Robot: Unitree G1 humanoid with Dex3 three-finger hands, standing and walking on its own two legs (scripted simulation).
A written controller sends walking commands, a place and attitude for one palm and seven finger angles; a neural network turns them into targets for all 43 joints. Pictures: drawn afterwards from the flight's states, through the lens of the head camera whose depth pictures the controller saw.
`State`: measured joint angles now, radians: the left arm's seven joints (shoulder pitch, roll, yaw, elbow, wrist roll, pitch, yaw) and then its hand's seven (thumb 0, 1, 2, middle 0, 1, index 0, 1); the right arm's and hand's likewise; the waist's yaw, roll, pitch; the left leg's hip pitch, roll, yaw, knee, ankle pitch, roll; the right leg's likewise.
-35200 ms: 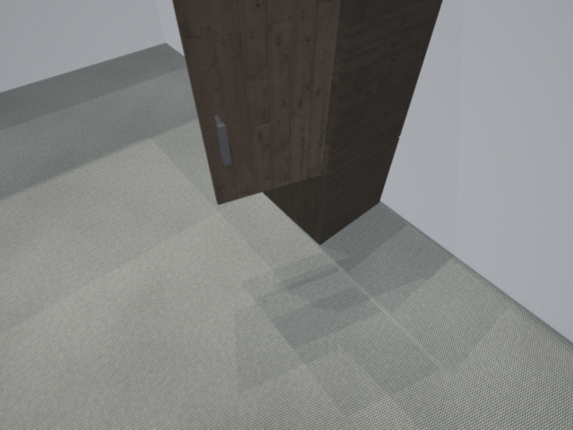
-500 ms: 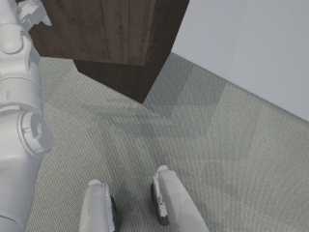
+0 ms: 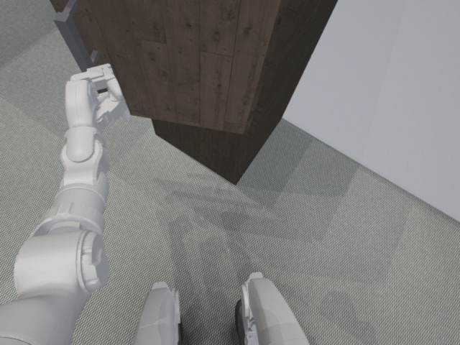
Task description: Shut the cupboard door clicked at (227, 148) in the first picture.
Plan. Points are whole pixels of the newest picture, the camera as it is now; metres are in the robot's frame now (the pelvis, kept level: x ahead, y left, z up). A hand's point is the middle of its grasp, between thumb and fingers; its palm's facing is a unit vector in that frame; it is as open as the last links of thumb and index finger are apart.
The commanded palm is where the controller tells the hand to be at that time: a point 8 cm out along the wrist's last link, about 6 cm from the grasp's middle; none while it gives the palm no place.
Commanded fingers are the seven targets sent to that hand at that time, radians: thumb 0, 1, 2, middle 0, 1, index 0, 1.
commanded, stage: pull the fist back off the door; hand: left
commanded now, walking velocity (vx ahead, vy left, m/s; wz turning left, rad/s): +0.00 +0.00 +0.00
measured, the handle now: (81, 40) +0.64 +0.21 +0.04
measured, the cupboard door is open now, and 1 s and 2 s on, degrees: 25 25 25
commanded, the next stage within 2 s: draw the hand back to the body in 0.18 s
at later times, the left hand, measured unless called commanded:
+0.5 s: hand (109, 112) +0.47 +0.14 +0.08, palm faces +0.10 -0.99 -0.06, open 3.1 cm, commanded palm +0.42 +0.20 +0.09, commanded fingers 0.00 0.90 0.90 -1.30 -1.50 -1.30 -1.50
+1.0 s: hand out of the picture +0.32 +0.21 +0.17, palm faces +0.20 -0.95 -0.25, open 3.1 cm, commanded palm +0.28 +0.26 +0.20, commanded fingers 0.00 0.90 0.90 -0.86 -1.02 -0.86 -1.02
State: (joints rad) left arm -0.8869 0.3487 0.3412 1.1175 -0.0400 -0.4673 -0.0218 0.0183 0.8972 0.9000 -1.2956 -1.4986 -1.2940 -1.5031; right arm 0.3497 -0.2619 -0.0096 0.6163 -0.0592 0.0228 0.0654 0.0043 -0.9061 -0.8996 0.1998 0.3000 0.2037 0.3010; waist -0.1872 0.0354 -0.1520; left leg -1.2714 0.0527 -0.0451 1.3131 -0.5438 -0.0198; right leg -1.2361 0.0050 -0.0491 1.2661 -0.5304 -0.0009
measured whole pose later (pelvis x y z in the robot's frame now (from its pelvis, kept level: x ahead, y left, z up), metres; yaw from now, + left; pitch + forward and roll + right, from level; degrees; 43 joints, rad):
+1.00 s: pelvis +0.03 +0.00 +0.10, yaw +1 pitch +5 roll +0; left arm 0.06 0.28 0.12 0.17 -0.07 -0.14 0.05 0.02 0.89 0.90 -1.11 -1.29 -1.11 -1.29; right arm 0.21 -0.23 0.01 0.50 0.04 0.03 -0.09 0.01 -0.91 -0.90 0.20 0.30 0.20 0.30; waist -0.01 0.04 -0.09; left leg -0.45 0.02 0.00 0.73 -0.37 -0.01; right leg -0.44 -0.02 -0.02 0.72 -0.37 0.01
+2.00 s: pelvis +0.05 +0.00 +0.13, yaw +1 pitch -3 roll +0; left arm 0.46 0.35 0.37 -0.37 -0.06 -0.10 0.11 0.02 0.88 0.90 -0.21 -0.30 -0.21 -0.31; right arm 0.21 -0.21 0.02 0.64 0.01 -0.14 -0.09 0.01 -0.90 -0.90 0.20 0.30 0.20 0.30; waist 0.06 0.07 -0.02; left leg -0.12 0.03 0.01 0.44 -0.27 -0.02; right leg -0.12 -0.01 -0.02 0.44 -0.28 0.01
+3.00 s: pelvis -0.10 +0.01 +0.11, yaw +2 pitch +0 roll -2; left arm 0.49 0.41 0.42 -0.46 -0.04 -0.25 0.18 0.01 0.88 0.90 -0.21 -0.30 -0.21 -0.31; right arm 0.23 -0.24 0.00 0.61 0.01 -0.08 -0.08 0.01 -0.90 -0.90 0.20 0.30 0.21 0.30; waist -0.02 0.01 0.01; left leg -0.49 0.02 -0.02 0.62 -0.29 0.02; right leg -0.44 -0.01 -0.02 0.55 -0.22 0.01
